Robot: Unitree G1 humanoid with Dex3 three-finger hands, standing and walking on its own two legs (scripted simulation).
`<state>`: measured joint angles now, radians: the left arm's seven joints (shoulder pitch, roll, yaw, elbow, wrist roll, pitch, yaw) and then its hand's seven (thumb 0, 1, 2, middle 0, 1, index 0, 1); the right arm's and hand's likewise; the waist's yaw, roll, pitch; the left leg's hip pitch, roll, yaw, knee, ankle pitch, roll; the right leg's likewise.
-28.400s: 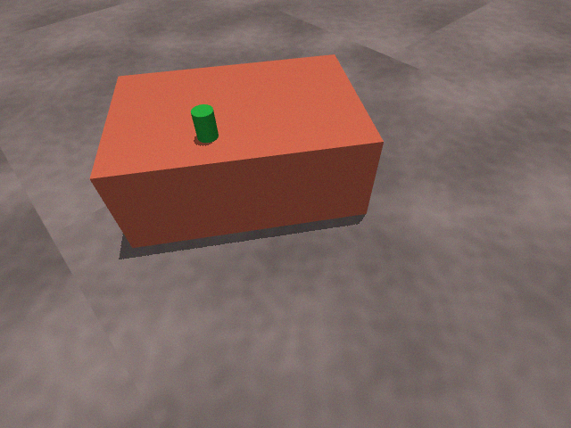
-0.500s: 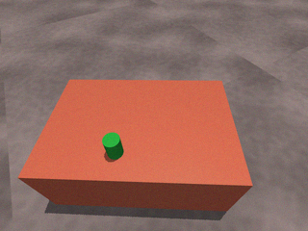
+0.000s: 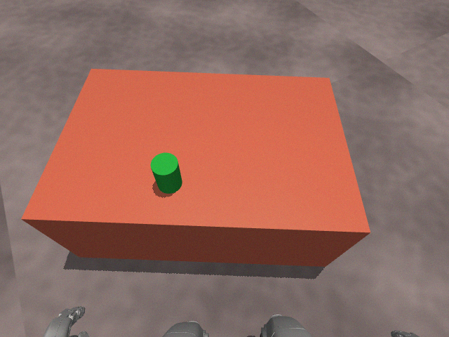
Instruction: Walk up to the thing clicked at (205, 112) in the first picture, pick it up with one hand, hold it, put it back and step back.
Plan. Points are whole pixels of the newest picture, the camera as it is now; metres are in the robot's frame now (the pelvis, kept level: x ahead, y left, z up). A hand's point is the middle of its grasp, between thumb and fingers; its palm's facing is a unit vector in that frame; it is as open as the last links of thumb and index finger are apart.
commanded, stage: step back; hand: left
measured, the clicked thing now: (167, 173) +0.57 +0.19 -0.28
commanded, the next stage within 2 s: none
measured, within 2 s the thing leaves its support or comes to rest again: neither
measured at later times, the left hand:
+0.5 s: hand out of the picture -0.01 +0.24 -0.14, palm faces -0.09 -0.91 -0.40, open 7.4 cm
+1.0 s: hand out of the picture -0.12 +0.25 -0.14, palm faces +0.01 -0.94 -0.34, open 7.4 cm
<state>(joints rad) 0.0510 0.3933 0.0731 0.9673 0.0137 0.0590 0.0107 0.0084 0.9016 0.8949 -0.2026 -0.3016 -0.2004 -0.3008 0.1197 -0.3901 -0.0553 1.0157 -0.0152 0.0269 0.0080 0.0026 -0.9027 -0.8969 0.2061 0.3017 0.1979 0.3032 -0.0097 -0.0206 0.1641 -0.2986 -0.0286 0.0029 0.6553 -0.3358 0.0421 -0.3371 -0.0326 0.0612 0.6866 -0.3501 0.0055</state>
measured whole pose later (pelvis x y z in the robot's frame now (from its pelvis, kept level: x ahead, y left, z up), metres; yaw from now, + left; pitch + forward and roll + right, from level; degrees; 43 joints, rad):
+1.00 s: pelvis -0.24 +0.00 +0.01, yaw +0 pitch -2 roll -1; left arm 0.13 0.37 0.08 0.82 0.01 0.08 0.01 0.01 0.90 0.89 -0.20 -0.30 -0.20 -0.30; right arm 0.17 -0.35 -0.04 0.89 -0.04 0.02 -0.01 0.01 -0.90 -0.90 0.21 0.30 0.20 0.30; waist 0.00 -0.03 0.15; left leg -0.27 0.00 -0.02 0.57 -0.27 0.03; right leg -0.47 0.12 0.14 1.19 -0.49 -0.02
